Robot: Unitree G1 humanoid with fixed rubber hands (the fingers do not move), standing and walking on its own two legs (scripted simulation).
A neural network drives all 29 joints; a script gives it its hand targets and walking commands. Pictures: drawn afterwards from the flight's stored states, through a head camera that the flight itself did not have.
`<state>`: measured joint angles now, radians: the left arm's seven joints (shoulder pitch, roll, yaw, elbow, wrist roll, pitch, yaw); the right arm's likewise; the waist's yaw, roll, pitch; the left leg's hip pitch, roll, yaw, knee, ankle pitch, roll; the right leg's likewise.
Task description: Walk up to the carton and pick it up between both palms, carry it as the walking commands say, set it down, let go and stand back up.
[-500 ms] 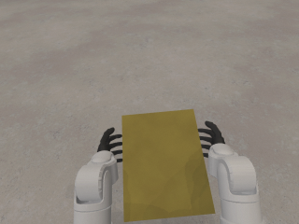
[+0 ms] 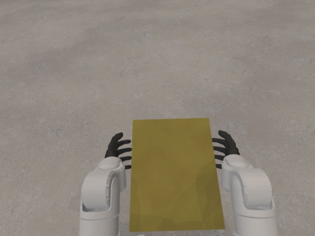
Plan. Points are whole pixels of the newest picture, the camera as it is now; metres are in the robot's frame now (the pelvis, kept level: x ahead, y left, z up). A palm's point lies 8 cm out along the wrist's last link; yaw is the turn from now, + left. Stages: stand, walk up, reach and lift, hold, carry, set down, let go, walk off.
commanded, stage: carry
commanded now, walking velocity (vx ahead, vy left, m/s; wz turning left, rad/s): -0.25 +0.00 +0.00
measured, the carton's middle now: (171, 174) +0.29 +0.00 +0.00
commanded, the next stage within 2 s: none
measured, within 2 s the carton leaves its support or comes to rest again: neither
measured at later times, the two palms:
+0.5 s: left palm out of the picture +0.07 +0.17 +0.10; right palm out of the picture +0.08 -0.09 +0.10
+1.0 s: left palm out of the picture -0.13 +0.15 +0.10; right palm out of the picture -0.13 -0.12 +0.10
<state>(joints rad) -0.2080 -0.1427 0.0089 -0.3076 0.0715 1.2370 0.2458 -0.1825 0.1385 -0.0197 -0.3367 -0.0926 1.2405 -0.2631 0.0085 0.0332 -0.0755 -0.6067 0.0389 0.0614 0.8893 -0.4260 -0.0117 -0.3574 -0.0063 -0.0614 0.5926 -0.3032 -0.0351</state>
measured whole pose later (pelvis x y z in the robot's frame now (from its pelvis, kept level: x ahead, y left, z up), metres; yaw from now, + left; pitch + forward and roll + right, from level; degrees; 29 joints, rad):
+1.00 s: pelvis -0.40 +0.02 -0.01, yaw +0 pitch +4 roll +1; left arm -0.20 -0.14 0.02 -0.35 0.09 1.23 0.24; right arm -0.21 0.14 -0.01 -0.36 -0.08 1.25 -0.26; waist -0.02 -0.02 -0.10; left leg -0.27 0.00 0.06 0.59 -0.41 -0.02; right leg -0.51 -0.05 -0.07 0.53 -0.09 -0.02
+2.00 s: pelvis -0.80 +0.03 +0.01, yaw +1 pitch +3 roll -3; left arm -0.18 -0.14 0.00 -0.40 0.06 1.25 0.27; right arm -0.19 0.14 -0.03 -0.36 -0.09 1.22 -0.23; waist 0.06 -0.01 -0.03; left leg -0.38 0.04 0.02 0.53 -0.20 0.03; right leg -0.53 0.01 -0.03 1.12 -0.46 0.06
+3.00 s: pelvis -1.21 +0.01 +0.00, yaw -2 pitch +3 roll -1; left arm -0.23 -0.15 0.01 -0.34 0.08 1.23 0.26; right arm -0.18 0.14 -0.02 -0.38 -0.10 1.24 -0.24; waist 0.01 0.05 -0.06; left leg -0.53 0.06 0.04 0.56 -0.20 -0.01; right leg -0.27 0.01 -0.09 0.53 -0.33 -0.01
